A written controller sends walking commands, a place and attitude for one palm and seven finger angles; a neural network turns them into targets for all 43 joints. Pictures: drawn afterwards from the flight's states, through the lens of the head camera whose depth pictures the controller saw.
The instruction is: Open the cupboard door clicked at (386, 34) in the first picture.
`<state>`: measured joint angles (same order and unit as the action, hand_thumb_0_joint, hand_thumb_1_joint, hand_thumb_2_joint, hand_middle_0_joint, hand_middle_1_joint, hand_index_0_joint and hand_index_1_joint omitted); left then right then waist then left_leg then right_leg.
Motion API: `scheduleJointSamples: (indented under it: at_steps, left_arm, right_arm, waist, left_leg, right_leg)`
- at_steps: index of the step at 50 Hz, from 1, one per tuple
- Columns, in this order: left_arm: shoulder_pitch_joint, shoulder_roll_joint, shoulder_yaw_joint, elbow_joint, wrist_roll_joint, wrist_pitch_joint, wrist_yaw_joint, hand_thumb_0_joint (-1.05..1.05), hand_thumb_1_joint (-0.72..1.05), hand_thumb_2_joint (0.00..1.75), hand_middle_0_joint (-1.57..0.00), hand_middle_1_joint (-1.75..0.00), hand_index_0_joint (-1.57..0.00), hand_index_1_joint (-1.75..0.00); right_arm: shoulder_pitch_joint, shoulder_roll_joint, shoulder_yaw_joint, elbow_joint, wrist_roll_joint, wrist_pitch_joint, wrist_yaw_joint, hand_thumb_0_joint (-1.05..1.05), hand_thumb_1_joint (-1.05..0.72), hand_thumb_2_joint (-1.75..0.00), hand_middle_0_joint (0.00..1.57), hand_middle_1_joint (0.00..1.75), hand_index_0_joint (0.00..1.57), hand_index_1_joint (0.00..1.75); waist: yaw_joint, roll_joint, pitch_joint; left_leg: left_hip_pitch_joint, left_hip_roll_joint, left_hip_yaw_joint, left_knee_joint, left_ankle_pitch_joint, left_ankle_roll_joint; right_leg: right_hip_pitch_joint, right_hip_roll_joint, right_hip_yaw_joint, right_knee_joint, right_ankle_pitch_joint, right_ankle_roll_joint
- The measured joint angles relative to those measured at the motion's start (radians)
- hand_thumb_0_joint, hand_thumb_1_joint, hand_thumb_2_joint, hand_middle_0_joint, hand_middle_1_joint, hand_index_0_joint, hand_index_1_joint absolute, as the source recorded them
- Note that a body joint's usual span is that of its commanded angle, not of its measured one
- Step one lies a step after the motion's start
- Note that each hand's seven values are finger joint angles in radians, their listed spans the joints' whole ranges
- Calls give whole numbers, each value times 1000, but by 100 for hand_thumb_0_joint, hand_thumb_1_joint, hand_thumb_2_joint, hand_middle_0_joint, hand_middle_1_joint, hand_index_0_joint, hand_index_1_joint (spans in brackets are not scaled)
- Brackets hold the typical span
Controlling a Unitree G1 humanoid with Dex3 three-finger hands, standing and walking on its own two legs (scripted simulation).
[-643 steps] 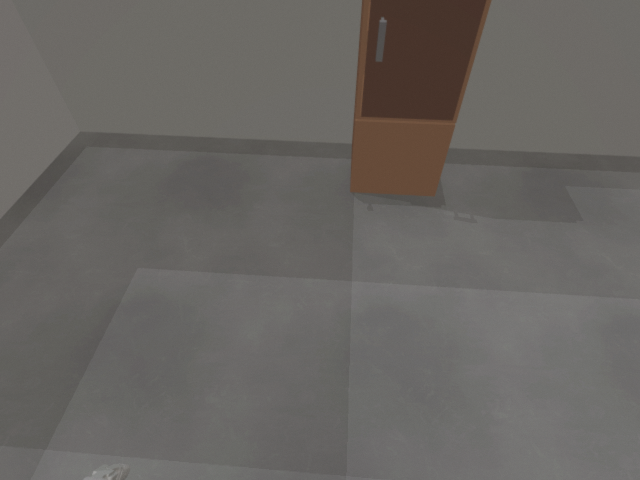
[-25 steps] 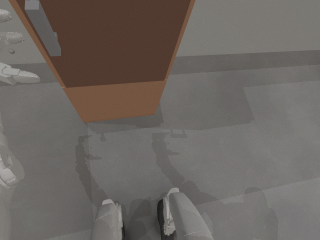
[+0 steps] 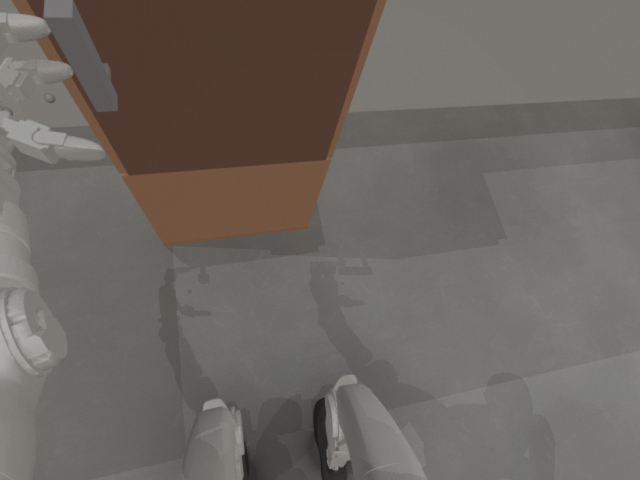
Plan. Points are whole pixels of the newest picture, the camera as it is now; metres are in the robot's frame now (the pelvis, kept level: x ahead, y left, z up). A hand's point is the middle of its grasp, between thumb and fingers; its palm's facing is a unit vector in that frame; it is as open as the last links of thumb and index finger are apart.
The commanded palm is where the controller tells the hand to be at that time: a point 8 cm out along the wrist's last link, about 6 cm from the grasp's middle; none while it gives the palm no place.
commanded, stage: slide the fingers in behind the handle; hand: left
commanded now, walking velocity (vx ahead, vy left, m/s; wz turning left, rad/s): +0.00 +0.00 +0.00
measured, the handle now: (86, 47) +0.59 +0.20 +0.07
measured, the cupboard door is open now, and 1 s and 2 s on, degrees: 0 0 0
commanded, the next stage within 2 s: close the thumb around the handle in 1.18 s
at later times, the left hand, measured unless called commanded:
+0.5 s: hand (84, 102) +0.53 +0.20 +0.06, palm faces +0.06 -1.00 -0.02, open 14.0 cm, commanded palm +0.51 +0.24 +0.06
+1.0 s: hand (112, 93) +0.54 +0.18 +0.06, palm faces +0.07 -1.00 -0.03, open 13.9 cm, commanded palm +0.51 +0.22 +0.06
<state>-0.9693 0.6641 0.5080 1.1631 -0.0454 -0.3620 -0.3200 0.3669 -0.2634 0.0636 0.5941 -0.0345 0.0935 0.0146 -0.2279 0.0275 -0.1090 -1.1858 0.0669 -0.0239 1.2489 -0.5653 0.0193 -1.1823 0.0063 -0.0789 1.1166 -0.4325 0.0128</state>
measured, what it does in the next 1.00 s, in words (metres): stands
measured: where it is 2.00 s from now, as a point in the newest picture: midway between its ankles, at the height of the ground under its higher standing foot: (285, 476)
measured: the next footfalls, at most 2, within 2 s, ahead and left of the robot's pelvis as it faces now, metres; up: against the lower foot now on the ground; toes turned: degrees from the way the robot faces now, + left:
none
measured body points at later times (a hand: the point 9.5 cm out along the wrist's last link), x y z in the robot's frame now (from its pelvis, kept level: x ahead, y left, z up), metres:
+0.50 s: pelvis +0.00 -0.01 +0.00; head +0.17 +0.03 +0.42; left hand +0.52 +0.26 +0.06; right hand +0.01 -0.27 -0.10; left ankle +0.00 +0.10 -0.63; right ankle +0.04 -0.14 -0.63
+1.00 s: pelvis +0.00 -0.01 +0.00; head +0.17 +0.01 +0.42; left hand +0.53 +0.23 +0.06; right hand -0.01 -0.27 -0.11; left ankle +0.00 +0.10 -0.63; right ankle +0.04 -0.14 -0.63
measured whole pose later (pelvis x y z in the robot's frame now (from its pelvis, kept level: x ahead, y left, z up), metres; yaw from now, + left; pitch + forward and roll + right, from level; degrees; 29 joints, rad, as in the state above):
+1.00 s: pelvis +0.00 -0.01 +0.00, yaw +1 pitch +28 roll -3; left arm -1.00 0.54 0.44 1.20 -0.02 -0.42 -0.17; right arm 0.38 -0.25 0.05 0.60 -0.05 0.09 0.03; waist -0.22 0.04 -0.11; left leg -1.16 0.06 -0.01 1.24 -0.56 0.01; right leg -1.18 0.00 -0.06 1.14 -0.44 0.00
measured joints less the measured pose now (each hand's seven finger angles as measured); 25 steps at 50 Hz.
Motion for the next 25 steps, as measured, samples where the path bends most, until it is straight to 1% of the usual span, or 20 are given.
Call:
scheduleJointSamples:
  at_steps: [10, 16, 25]
  left_arm:
    - [37, -51, -14, -4, -7, -22, 36, -2, -49, 30, -30, -120, -30, -120]
    - [37, -76, -40, 2, -13, -41, 48, -2, -50, 30, -30, -120, -30, -120]
    - [26, -113, -61, -1, -4, -58, 83, -2, -50, 30, -30, -120, -30, -120]
  right_arm:
    - [9, 14, -1, -3, 1, 4, 10, 0, -91, -90, 20, 30, 20, 30]
    - [5, 13, -8, 5, 0, 1, 10, 0, -91, -90, 20, 30, 20, 30]
    - [-8, 6, -20, 9, -5, -4, 9, 0, -91, -90, 20, 30, 20, 30]
  waist:
    - [15, 5, -7]
    - [25, 5, -8]
    - [23, 2, -10]
  left_leg:
    - [44, -1, 12, -26, 2, -1]
    - [50, -5, 10, -25, 1, -3]
    - [42, -8, 8, -19, 3, -7]
  right_leg:
    - [33, 0, 12, -13, -2, 0]
    - [38, -4, 10, -6, -8, -3]
    - [29, -7, 8, 7, -11, -6]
